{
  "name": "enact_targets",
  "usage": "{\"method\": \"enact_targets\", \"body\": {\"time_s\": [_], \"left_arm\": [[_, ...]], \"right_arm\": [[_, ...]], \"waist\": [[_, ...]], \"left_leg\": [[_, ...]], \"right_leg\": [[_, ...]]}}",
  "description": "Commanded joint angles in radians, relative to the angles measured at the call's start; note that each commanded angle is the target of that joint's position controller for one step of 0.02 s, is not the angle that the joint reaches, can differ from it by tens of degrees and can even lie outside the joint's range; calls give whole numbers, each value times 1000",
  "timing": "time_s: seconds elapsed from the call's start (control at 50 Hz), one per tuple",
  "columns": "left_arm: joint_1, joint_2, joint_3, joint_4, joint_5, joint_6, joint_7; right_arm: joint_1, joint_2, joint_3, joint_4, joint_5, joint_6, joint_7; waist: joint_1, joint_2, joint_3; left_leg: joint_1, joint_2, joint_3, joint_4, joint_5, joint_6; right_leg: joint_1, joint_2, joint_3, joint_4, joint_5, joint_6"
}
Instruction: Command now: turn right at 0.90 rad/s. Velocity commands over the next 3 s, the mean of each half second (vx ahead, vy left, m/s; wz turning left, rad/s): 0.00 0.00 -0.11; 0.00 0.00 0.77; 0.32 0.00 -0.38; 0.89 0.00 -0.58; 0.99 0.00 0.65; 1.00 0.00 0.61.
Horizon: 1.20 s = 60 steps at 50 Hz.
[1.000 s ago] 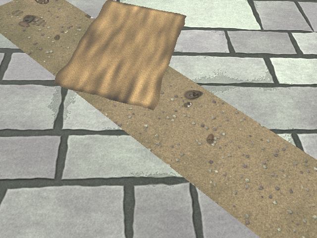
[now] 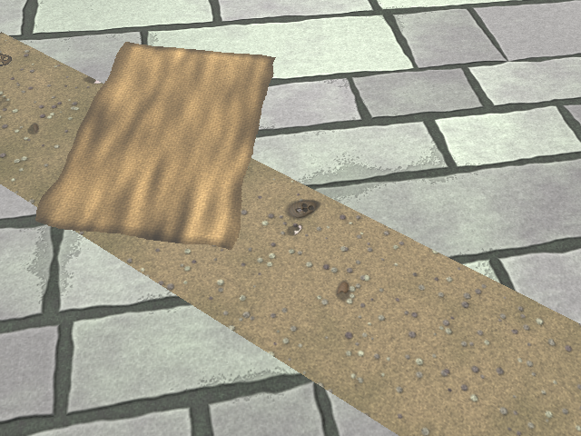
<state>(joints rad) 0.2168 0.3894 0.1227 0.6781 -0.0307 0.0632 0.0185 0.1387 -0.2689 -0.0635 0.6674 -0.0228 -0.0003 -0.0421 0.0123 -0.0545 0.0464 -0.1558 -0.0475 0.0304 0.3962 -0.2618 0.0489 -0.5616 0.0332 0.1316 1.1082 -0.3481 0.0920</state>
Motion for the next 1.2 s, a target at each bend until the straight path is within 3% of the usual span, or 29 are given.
{"method": "enact_targets", "body": {"time_s": [0.02, 0.06, 0.16, 0.2, 0.24, 0.26, 0.28, 0.3, 0.32, 0.34, 0.36, 0.4, 0.48, 0.56, 0.68, 0.7, 0.72, 0.74, 0.76, 0.78, 0.8, 0.82, 0.84, 0.9, 1.0, 1.08, 1.12, 1.16, 1.2], "left_arm": [[-71, 50, -3, -118, -4, -16, -13], [-103, 25, -18, -147, 6, -20, -19], [-104, -1, -36, -161, 18, -16, -21], [-117, -9, -40, -163, 19, -13, -19], [-74, -36, -46, -137, 26, -13, -15], [-29, -34, -49, -114, 36, -16, -10], [30, 53, -33, -109, 49, -16, 4], [-8, 101, -30, -119, 68, -10, 17], [-41, 46, -33, -116, 62, -14, 10], [-57, 67, -24, -112, 58, -19, 6], [-47, 98, -10, -100, 61, -24, 12], [-114, 69, -18, -100, 45, -39, 19], [-197, -13, -36, -86, 58, -54, 27], [-188, 30, -17, -61, 53, -56, 27], [-203, 82, 9, -39, 9, -60, -10], [-184, 65, 8, -23, 0, -57, -15], [-127, 29, 2, 1, 7, -54, -23], [-179, -29, -19, -58, 58, -56, -19], [-262, -13, -20, -99, 58, -59, -8], [-282, 23, -11, -100, 36, -59, -2], [-281, 16, -10, -98, 26, -67, 5], [-258, 31, -5, -82, 34, -71, 12], [-237, 47, 2, -74, 43, -73, 16], [-169, 21, -5, -34, 40, -74, 4], [-153, 0, -21, -10, 29, -59, 1], [-128, -25, -41, 9, 29, -62, -16], [-131, -3, -40, 2, 21, -65, -22], [-124, 40, -31, -14, 13, -71, -25], [-66, 49, -31, -4, 2, -78, -27]], "right_arm": [[-10, -143, -30, -69, -4, -1, -12], [36, -172, -38, -50, -1, 10, -3], [5, -218, -53, -32, 26, 14, 34], [23, -217, -50, -9, 42, 7, 44], [10, -173, -26, 19, 59, -4, 53], [25, -118, 0, 43, 61, -18, 59], [64, -90, 18, 42, 28, -34, 68], [138, -52, 35, 44, 1, -45, 80], [74, -120, 19, 39, 21, -33, 73], [27, -184, -3, 21, 45, -24, 67], [21, -208, -19, 26, 58, -10, 54], [115, -204, -40, 58, 61, 32, 34], [119, -137, -37, 30, 48, 70, 8], [55, -94, -20, -46, 39, 67, 42], [103, -132, -47, -96, 46, 94, 69], [137, -144, -58, -90, 43, 94, 62], [207, -213, -86, -74, 40, 86, 44], [244, -366, -123, -91, 38, 74, 24], [244, -354, -109, -117, -3, 34, 42], [206, -318, -99, -117, 2, 5, 52], [168, -295, -93, -112, 24, -8, 45], [109, -260, -82, -121, 45, -5, 35], [55, -236, -70, -138, 52, 4, 22], [32, -225, -59, -162, 33, 16, 3], [40, -210, -42, -150, 22, 25, -1], [4, -108, 8, -118, -9, 15, 21], [-6, -126, 8, -92, -16, 8, 34], [-16, -182, -10, -76, 2, 12, 30], [41, -209, -24, -66, 20, 10, 23]], "waist": [[-48, 172, -28], [-71, 156, -51], [-50, 171, -81], [-53, 195, -91], [-7, 190, -113], [25, 157, -132], [13, 72, -225], [-33, -111, -283], [10, -95, -284], [28, -96, -210], [48, -119, -181], [-3, -115, -116], [-33, -101, -53], [-9, -67, -83], [-51, -54, -107], [-69, -22, -109], [-85, 128, -114], [-76, 452, -85], [-110, 352, -212], [-102, 231, -187], [-73, 183, -141], [-41, 131, -113], [-13, 133, -110], [4, 135, -161], [-26, 185, -153], [-42, 203, -129], [-47, 211, -87], [-30, 199, -46], [-50, 180, -80]], "left_leg": [[157, 282, -123, -85, 515, 164], [198, 310, -127, -75, 589, 193], [158, 324, -59, -53, 661, 196], [145, 321, -64, -23, 670, 187], [110, 292, -76, 36, 633, 150], [18, 263, -62, 54, 565, 90], [-107, 214, -43, 105, 330, 8], [-244, 159, -9, 165, -128, -66], [-227, 139, -26, 236, -297, -99], [-300, 113, -7, 359, -332, -110], [-385, 100, -11, 551, -397, -124], [-380, 119, -65, 750, -352, -146], [-384, 139, -23, 749, -167, -172], [-335, 175, 1, 526, -119, -146], [-181, 135, 82, 279, -71, -52], [-101, 106, 83, 187, 13, -21], [37, 116, -20, 69, 287, 37], [222, 351, -430, 24, 741, 194], [191, 438, -633, -37, 617, 348], [188, 415, -550, -68, 485, 326], [163, 364, -492, -74, 377, 271], [141, 329, -447, -65, 339, 223], [97, 297, -407, -61, 356, 195], [79, 253, -348, -46, 447, 181], [48, 232, -316, -27, 378, 172], [-45, 227, -263, -39, 293, 162], [-74, 235, -258, -38, 252, 160], [-49, 234, -249, 9, 276, 147], [-20, 221, -275, -4, -205, 128]], "right_leg": [[-177, -90, -75, 15, 31, 45], [-154, -104, -81, -50, -5, 53], [30, -80, -135, -264, -29, 18], [117, -51, -150, -379, -38, -8], [290, -32, -144, -643, 94, -59], [487, -51, -116, -851, 324, -92], [731, -184, 9, -757, 674, -121], [823, -373, 116, -622, 983, -259], [709, -381, 105, -639, 872, -345], [674, -365, 91, -675, 799, -354], [658, -380, 94, -708, 764, -365], [494, -371, -7, -760, 648, -345], [385, -331, -155, -829, 415, -310], [444, -369, -209, -813, 424, -314], [458, -413, -274, -688, 446, -234], [418, -379, -314, -601, 386, -185], [311, -288, -375, -402, 247, -111], [-62, -117, -405, -51, -290, 0], [-139, -33, -145, 135, -394, 6], [-181, -51, -82, 177, -324, -18], [-196, -62, -53, 145, -221, -46], [-201, -80, -37, 97, -133, -55], [-157, -78, -31, 56, -69, -54], [-71, -33, -49, -7, 34, -26], [11, -41, -72, -187, 70, 13], [194, -99, -100, -349, 79, -3], [245, -88, -127, -415, 61, -23], [240, -59, -161, -530, 109, -52], [252, -27, -177, -526, 45, -105]]}}
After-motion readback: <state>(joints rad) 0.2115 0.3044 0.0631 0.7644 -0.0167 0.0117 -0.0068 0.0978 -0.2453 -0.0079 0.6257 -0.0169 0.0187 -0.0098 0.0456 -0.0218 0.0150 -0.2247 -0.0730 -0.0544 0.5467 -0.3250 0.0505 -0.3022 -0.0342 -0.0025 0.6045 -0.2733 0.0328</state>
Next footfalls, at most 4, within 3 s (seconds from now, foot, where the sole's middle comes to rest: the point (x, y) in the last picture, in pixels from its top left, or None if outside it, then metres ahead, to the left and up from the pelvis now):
0.28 right None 0.05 -0.17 -0.78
0.72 left None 0.04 0.08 -0.78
1.20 right None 0.15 -0.11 -0.78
1.62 left None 0.34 0.21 -0.78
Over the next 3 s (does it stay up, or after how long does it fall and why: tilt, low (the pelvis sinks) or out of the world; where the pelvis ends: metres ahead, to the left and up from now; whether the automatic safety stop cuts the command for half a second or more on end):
stays up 1.38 0.16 -0.03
